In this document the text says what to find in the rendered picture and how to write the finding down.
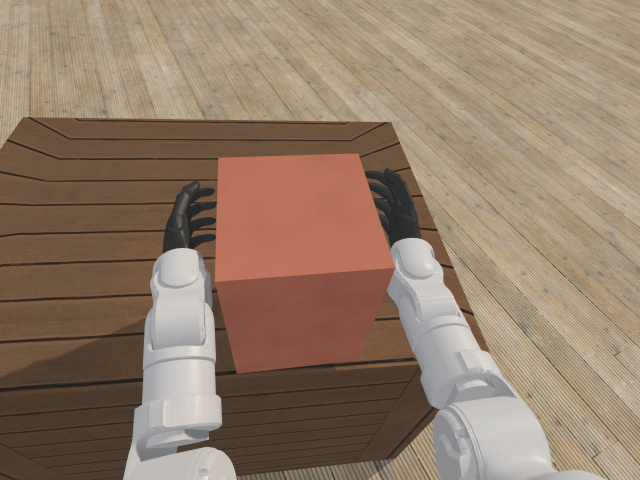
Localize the robot left upper arm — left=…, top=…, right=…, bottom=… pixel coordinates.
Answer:
left=127, top=447, right=237, bottom=480

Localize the left robot hand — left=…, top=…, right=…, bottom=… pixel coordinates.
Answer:
left=163, top=180, right=216, bottom=254

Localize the robot right upper arm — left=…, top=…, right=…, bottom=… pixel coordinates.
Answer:
left=433, top=395, right=606, bottom=480

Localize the carton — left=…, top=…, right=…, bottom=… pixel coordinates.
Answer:
left=215, top=153, right=395, bottom=374

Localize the pedestal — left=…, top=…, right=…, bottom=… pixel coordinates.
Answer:
left=0, top=117, right=492, bottom=480

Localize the left robot forearm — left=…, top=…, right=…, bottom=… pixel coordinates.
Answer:
left=123, top=248, right=222, bottom=480

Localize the right robot hand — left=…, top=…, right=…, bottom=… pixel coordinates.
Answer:
left=364, top=168, right=422, bottom=248

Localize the right robot forearm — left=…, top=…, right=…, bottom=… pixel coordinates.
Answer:
left=387, top=238, right=552, bottom=465

